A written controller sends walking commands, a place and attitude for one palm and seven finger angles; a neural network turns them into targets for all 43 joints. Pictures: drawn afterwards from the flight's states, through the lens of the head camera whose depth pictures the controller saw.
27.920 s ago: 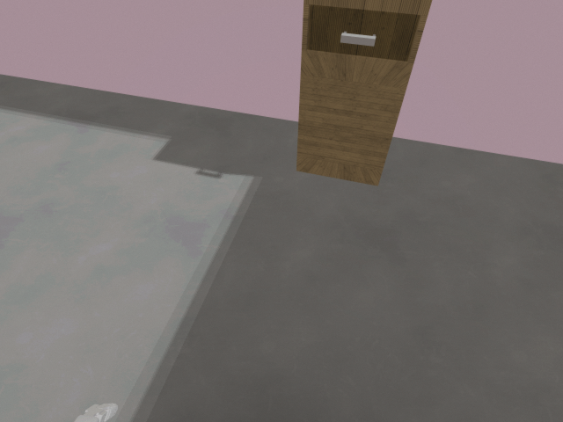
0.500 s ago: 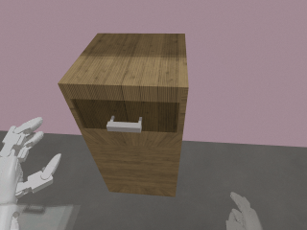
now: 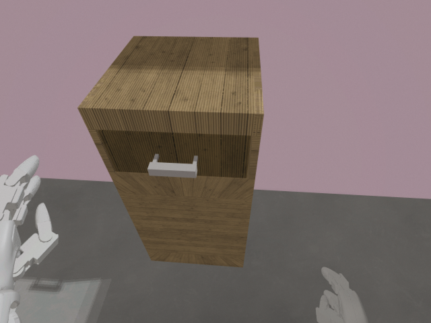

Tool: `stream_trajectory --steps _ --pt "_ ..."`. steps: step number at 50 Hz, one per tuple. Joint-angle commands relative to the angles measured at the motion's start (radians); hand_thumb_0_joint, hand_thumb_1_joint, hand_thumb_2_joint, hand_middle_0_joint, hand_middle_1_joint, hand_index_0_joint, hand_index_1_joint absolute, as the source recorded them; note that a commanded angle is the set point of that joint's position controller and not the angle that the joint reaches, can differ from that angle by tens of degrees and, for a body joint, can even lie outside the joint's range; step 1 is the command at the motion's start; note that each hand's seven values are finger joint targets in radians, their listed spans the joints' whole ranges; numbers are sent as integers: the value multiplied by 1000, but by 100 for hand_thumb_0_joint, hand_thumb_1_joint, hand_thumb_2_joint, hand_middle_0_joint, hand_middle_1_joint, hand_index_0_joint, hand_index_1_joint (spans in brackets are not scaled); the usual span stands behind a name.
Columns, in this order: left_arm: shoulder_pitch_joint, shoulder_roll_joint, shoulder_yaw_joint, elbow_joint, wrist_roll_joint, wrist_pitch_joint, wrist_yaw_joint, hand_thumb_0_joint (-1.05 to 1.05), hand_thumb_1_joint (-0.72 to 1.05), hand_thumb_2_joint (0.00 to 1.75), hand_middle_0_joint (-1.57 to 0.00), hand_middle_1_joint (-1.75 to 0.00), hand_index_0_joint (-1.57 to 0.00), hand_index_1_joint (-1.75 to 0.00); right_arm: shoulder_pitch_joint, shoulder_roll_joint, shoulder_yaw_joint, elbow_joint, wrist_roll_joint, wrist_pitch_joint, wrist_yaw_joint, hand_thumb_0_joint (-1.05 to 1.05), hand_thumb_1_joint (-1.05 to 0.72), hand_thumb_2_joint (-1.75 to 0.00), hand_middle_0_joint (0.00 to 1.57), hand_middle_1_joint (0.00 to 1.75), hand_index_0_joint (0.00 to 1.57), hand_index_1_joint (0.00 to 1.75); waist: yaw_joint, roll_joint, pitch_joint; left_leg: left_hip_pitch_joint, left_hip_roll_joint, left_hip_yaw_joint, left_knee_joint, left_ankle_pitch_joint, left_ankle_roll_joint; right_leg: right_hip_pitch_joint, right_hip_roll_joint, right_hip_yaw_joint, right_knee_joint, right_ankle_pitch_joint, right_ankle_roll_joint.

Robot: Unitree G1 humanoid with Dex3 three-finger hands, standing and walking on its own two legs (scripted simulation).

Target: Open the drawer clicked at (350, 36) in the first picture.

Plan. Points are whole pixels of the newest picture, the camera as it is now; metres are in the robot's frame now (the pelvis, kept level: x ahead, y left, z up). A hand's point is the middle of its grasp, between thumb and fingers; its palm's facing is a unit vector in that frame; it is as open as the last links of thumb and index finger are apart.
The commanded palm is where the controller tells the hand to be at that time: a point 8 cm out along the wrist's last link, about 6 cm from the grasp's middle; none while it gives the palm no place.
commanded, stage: step back with the hand held close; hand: left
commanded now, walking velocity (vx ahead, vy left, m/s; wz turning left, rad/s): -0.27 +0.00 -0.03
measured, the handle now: (174, 163) +0.51 +0.16 -0.03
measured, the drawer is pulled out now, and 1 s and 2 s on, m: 0.00 0.00 0.00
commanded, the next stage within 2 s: stop stepping back and stand still in 1.20 s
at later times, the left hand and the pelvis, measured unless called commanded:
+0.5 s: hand (18, 274) +0.14 +0.26 +0.15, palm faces +0.33 -0.83 -0.45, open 7.4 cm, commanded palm +0.08 +0.30 +0.17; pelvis -0.05 +0.03 -0.01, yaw -1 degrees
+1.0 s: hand out of the picture +0.07 +0.26 +0.15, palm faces +0.34 -0.83 -0.45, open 7.4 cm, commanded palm +0.00 +0.31 +0.17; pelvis -0.12 +0.02 -0.01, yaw +2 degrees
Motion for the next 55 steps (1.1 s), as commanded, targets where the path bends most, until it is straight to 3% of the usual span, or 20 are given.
stream_trajectory --steps 1,5,10,18,23,28,31,32,35,38,39,42,44,46,48,49,50,51,53,55 --pt "46 154 111 -231 9 -67 46 0 90 90 -20 -30 -20 -30 -69 -102 -64 -188 3 3 -15 0 -90 -90 20 30 20 30 -25 -108 -108 -48 31 -42 49 172 7 -41 -225 181 -49 166 -25" --pt "83 205 154 -323 2 -78 55 0 90 90 -20 -30 -20 -30 -83 -107 -68 -219 16 11 -17 0 -90 -90 20 30 20 30 -19 -27 -165 -52 84 -71 -7 434 11 19 -164 118 73 346 9" --pt "108 234 178 -369 1 -84 47 0 90 90 -20 -30 -20 -30 -92 -113 -69 -237 21 7 -13 0 -90 -90 20 30 20 30 -6 25 -201 -126 121 -104 -53 464 26 66 -109 93 164 317 35" --pt "113 215 181 -326 4 -94 47 0 90 90 -20 -30 -20 -30 -75 -126 -66 -230 16 -8 -5 0 -90 -90 20 30 20 30 -18 -8 -123 -349 112 -112 -81 46 48 50 -116 150 154 127 30" --pt "80 218 177 -330 11 -112 52 0 90 90 -20 -30 -20 -30 -66 -124 -63 -221 14 -19 -5 0 -90 -90 20 30 20 30 -29 -52 -92 -357 64 -92 -55 -161 43 -50 -140 194 44 -67 20" --pt "48 214 167 -339 27 -125 63 0 90 90 -20 -30 -20 -30 -64 -137 -60 -214 10 -37 -12 0 -90 -90 20 30 20 30 -29 36 -69 -450 108 -149 -174 -294 62 3 -74 122 107 -144 49" --pt "48 206 173 -352 35 -129 59 0 90 90 -20 -30 -20 -30 -60 -137 -62 -217 6 -58 -18 0 -90 -90 20 30 20 30 -17 104 -99 -568 184 -239 -287 -306 91 158 -3 71 319 19 66" --pt "49 205 174 -356 37 -130 55 0 90 90 -20 -30 -20 -30 -62 -134 -65 -218 4 -64 -17 0 -90 -90 20 30 20 30 -14 107 -107 -558 194 -228 -276 -283 99 159 -1 80 339 24 67" --pt "56 196 175 -332 35 -142 46 0 90 90 -20 -30 -20 -30 -58 -135 -68 -201 -9 -83 -12 0 -90 -90 20 30 20 30 -16 50 -67 -550 200 -246 -246 -192 117 135 9 106 312 -25 59" --pt "62 212 170 -333 11 -148 46 0 90 90 -20 -30 -20 -30 -67 -133 -68 -168 -1 -90 3 0 -90 -90 20 30 20 30 -17 -3 -155 -292 144 -156 -80 211 70 19 -49 164 163 193 42" --pt "58 227 175 -352 9 -151 48 0 90 90 -20 -30 -20 -30 -73 -128 -73 -160 0 -89 5 0 -90 -90 20 30 20 30 -19 -31 -211 -209 104 -103 -8 260 39 -16 -92 214 120 291 32" --pt "72 242 171 -335 -2 -145 48 0 90 90 -20 -30 -20 -30 -73 -104 -84 -170 23 -63 16 0 -90 -90 20 30 20 30 -31 -166 -215 -132 -21 6 191 60 -18 -153 -256 344 -48 270 -39" --pt "66 279 211 -327 -2 -145 59 0 90 90 -20 -30 -20 -30 -101 -97 -92 -165 20 -40 13 0 -90 -90 20 30 20 30 -20 -195 -163 -174 -51 -8 410 -131 -32 -258 -347 407 -118 213 -106" --pt "74 259 208 -288 12 -130 62 0 90 90 -20 -30 -20 -30 -108 -61 -72 -171 15 -15 7 0 -90 -90 20 30 20 30 -23 -210 -117 -236 -1 -37 361 -164 -29 -198 -338 337 -58 347 -112" --pt "75 256 198 -295 16 -123 59 0 90 90 -20 -30 -20 -30 -103 -69 -60 -161 14 1 -5 0 -90 -90 20 30 20 30 -34 -122 -97 -170 -6 4 103 -63 -26 -184 -237 238 -1 406 -45" --pt "56 254 182 -335 10 -121 53 0 90 90 -20 -30 -20 -30 -101 -86 -66 -156 16 1 -12 0 -90 -90 20 30 20 30 -44 -37 -104 -119 -3 13 -79 116 -26 -155 -170 178 59 399 1" --pt "59 266 192 -350 8 -131 52 0 90 90 -20 -30 -20 -30 -111 -111 -76 -167 20 -1 -19 0 -90 -90 20 30 20 30 -26 105 -126 -144 98 -96 -162 364 12 -113 -60 110 147 279 63" --pt "76 278 205 -350 8 -138 48 0 90 90 -20 -30 -20 -30 -96 -112 -90 -172 22 -12 -15 0 -90 -90 20 30 20 30 -11 129 -195 -137 188 -133 -161 499 46 -58 -13 80 239 108 81" --pt "112 258 204 -372 -4 -139 32 0 90 90 -20 -30 -20 -30 -80 -120 -98 -193 -6 -44 -5 0 -90 -90 20 30 20 30 -12 209 -218 -247 309 -266 -258 408 128 -66 31 93 524 -262 75" --pt "89 227 170 -412 -10 -133 34 0 90 90 -20 -30 -20 -30 -50 -98 -92 -154 -14 -79 0 0 -90 -90 20 30 20 30 -12 67 -195 -85 335 -244 -164 589 162 -244 0 142 595 -322 66"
